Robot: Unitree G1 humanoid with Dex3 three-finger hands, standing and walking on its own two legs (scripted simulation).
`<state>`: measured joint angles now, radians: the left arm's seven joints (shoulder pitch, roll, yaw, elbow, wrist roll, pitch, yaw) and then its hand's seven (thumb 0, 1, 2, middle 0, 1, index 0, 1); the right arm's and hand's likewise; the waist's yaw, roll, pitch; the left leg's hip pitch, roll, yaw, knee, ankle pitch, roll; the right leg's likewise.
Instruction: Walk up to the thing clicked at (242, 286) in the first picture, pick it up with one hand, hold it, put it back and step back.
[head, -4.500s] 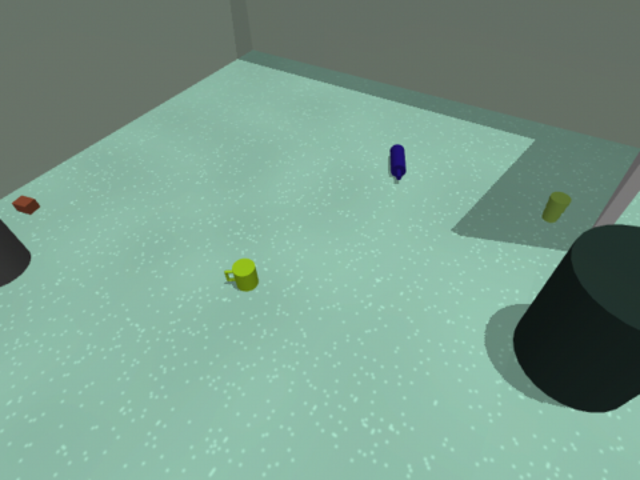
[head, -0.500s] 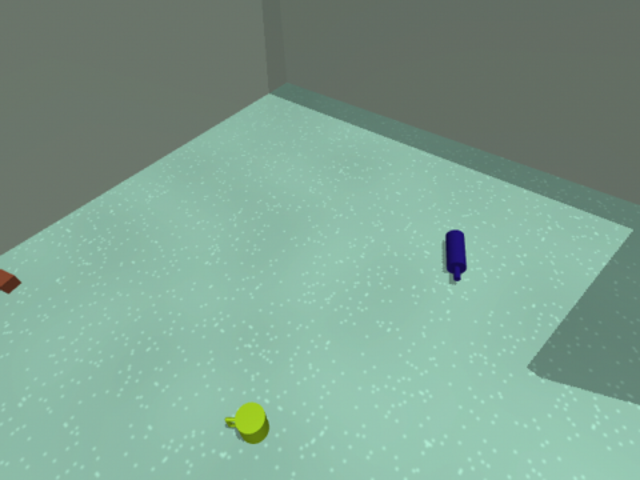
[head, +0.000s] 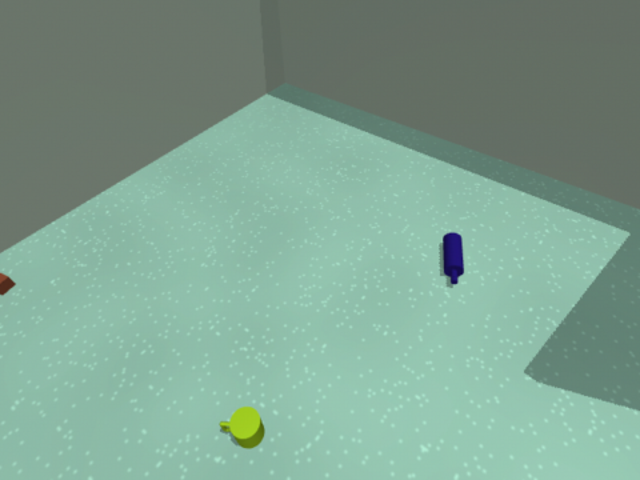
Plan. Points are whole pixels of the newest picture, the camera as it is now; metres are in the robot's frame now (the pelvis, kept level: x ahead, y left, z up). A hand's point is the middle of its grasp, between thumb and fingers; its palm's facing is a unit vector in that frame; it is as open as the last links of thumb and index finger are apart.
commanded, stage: stand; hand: left
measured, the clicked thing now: (241, 427) +0.42 +0.26 -0.73
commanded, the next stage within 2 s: none
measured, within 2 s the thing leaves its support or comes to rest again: neither
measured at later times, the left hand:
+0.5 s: hand out of the picture +0.09 +0.24 -0.16, palm faces -0.02 -0.94 -0.35, open 7.4 cm
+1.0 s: hand out of the picture +0.09 +0.24 -0.15, palm faces -0.02 -0.94 -0.35, open 7.4 cm
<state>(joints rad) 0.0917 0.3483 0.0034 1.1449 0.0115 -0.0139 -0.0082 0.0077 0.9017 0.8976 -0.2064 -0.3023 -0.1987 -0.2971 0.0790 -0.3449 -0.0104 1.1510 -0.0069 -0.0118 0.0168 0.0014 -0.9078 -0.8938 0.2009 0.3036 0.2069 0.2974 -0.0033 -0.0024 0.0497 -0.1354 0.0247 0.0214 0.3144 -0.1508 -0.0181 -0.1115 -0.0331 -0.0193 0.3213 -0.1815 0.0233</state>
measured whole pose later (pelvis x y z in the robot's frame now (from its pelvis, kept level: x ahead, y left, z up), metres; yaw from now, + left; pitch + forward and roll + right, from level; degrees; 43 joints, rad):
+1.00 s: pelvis +0.02 -0.01 +0.00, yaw +0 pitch -1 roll +0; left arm 0.10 0.35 0.01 1.13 0.01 -0.01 -0.01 0.01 0.90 0.90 -0.21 -0.30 -0.20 -0.30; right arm 0.10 -0.35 0.00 1.14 -0.01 -0.01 0.01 0.00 -0.91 -0.89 0.20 0.30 0.21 0.30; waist 0.00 0.00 0.05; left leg -0.11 0.04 0.01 0.30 -0.16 -0.04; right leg -0.08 -0.01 -0.03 0.31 -0.20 0.00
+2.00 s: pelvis +0.01 -0.01 +0.00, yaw +0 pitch -2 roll +0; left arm 0.12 0.35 0.00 1.13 0.01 -0.01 -0.01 0.01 0.90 0.90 -0.21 -0.30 -0.20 -0.30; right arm 0.11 -0.35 0.00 1.13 -0.01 -0.01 0.01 0.00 -0.91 -0.89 0.20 0.30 0.21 0.30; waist 0.00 0.00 0.05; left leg -0.10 0.04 0.02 0.30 -0.16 -0.04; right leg -0.09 -0.01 -0.02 0.31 -0.20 0.01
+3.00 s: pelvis +0.02 -0.01 +0.00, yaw +0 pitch -2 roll +0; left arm 0.12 0.35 0.00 1.12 0.01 -0.01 0.00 0.01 0.90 0.90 -0.21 -0.30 -0.20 -0.30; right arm 0.11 -0.35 0.00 1.12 -0.01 -0.01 0.01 0.00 -0.91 -0.89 0.20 0.30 0.21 0.30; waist 0.00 0.00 0.05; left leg -0.10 0.05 0.02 0.30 -0.17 -0.04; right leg -0.07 -0.01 -0.02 0.31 -0.20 0.00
